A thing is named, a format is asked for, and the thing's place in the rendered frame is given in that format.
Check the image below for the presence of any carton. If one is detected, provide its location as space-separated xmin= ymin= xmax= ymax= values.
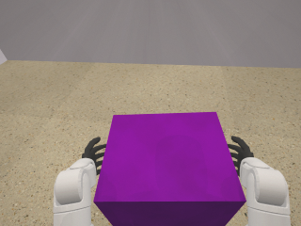
xmin=93 ymin=112 xmax=246 ymax=226

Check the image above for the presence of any robot left forearm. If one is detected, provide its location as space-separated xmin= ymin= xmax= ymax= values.
xmin=53 ymin=158 xmax=97 ymax=226

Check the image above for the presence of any left robot hand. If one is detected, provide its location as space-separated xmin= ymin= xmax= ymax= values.
xmin=82 ymin=137 xmax=106 ymax=175

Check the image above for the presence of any robot right forearm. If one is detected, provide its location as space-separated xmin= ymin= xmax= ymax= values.
xmin=239 ymin=157 xmax=291 ymax=226

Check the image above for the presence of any right robot hand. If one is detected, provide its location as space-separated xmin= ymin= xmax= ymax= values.
xmin=227 ymin=136 xmax=254 ymax=177

